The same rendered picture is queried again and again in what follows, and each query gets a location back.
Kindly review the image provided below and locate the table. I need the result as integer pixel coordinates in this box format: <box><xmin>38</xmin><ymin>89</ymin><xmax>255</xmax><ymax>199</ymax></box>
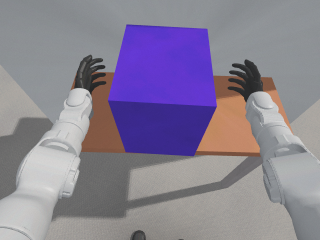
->
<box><xmin>71</xmin><ymin>72</ymin><xmax>294</xmax><ymax>188</ymax></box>

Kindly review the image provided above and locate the robot right upper arm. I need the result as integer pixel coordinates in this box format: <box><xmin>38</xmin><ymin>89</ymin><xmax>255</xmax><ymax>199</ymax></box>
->
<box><xmin>262</xmin><ymin>152</ymin><xmax>320</xmax><ymax>240</ymax></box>

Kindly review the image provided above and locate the carton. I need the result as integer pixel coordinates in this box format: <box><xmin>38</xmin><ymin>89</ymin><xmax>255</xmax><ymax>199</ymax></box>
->
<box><xmin>108</xmin><ymin>24</ymin><xmax>217</xmax><ymax>157</ymax></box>

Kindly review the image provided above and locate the robot right hand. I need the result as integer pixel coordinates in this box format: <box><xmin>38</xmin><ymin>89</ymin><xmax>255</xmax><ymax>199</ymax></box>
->
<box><xmin>227</xmin><ymin>59</ymin><xmax>263</xmax><ymax>103</ymax></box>

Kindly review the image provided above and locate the robot left hand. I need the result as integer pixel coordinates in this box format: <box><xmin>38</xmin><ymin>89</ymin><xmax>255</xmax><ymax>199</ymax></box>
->
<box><xmin>74</xmin><ymin>54</ymin><xmax>106</xmax><ymax>95</ymax></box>

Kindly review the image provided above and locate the robot right forearm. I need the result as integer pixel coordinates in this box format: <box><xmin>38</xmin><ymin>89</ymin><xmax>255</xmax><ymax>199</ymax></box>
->
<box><xmin>245</xmin><ymin>91</ymin><xmax>320</xmax><ymax>167</ymax></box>

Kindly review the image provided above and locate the robot left upper arm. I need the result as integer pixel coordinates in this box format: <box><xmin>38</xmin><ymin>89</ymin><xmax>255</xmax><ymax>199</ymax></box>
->
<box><xmin>0</xmin><ymin>146</ymin><xmax>81</xmax><ymax>240</ymax></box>

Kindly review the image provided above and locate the robot left forearm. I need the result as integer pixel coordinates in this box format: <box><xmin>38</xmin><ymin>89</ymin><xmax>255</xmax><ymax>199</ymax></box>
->
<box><xmin>16</xmin><ymin>88</ymin><xmax>94</xmax><ymax>188</ymax></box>

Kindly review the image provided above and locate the left robot foot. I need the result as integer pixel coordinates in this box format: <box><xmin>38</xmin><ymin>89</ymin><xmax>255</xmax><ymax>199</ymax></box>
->
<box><xmin>132</xmin><ymin>230</ymin><xmax>146</xmax><ymax>240</ymax></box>

